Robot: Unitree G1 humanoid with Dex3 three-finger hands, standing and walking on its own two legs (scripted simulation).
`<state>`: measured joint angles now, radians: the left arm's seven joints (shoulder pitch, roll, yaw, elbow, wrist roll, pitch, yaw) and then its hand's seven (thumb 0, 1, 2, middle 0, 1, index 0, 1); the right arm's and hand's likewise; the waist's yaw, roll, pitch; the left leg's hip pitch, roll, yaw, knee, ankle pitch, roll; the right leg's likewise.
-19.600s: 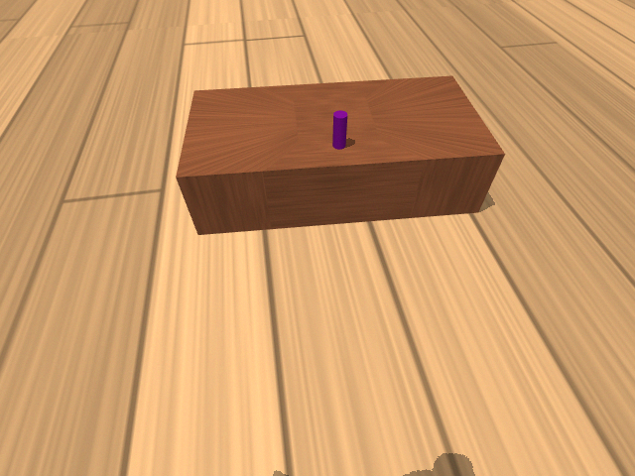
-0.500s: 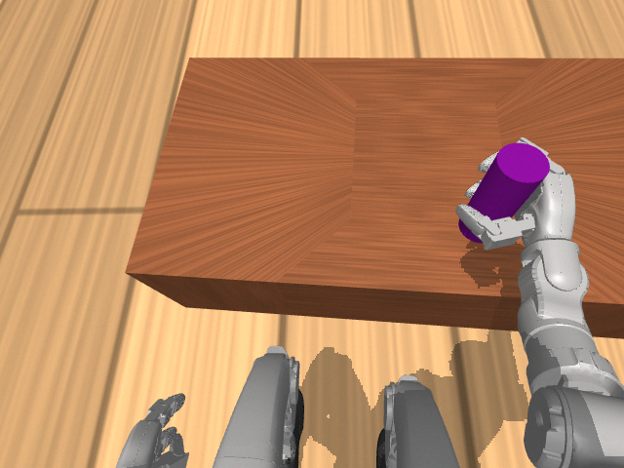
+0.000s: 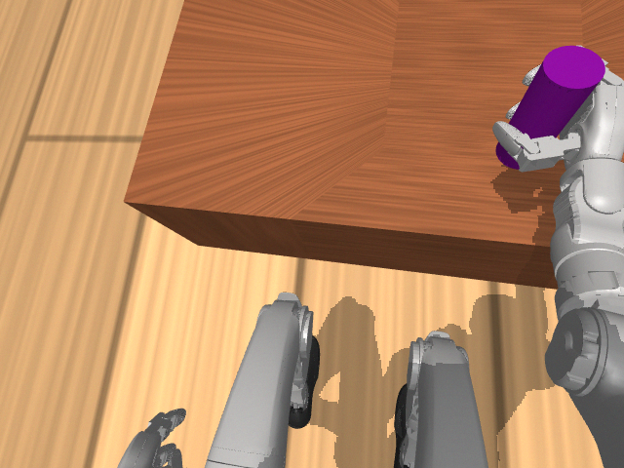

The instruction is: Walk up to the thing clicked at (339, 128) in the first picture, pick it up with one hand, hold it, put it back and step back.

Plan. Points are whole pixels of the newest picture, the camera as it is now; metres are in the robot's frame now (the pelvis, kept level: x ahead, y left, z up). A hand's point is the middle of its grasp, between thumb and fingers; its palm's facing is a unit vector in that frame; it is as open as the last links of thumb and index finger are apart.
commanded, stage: crouch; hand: right
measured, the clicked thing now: (541, 116) +0.53 -0.15 +0.02
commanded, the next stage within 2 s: lower in 0.40 s
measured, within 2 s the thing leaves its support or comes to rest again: rests again in 1.42 s
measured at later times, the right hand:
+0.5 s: hand (517, 118) +0.56 -0.14 -0.04, palm faces +0.01 +1.00 -0.04, open 8.4 cm
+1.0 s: hand (497, 138) +0.57 -0.14 -0.10, palm faces +0.00 +1.00 -0.04, open 8.4 cm
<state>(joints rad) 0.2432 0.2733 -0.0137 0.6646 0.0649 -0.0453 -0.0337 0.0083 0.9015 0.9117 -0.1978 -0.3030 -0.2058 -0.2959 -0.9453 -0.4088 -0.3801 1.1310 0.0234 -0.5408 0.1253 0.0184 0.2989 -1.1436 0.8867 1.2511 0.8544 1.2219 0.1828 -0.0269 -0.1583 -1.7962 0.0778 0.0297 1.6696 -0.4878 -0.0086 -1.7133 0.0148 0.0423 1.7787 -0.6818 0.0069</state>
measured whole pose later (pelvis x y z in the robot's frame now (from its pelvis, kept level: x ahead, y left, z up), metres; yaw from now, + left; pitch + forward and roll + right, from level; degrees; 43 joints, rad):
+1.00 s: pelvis -0.01 -0.01 -0.09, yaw +0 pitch +38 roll +4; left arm 0.24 0.31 -0.06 0.62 0.09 0.00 -0.05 0.00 0.89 0.92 -0.20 -0.30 -0.19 -0.31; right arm -1.14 -0.49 -0.37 1.19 -0.03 -0.50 0.09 0.02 0.30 -1.15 0.88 1.26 0.85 1.23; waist 0.24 -0.04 -0.09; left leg -2.10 0.10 0.02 1.96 -0.52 -0.03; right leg -2.03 0.05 0.05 2.09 -0.73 -0.01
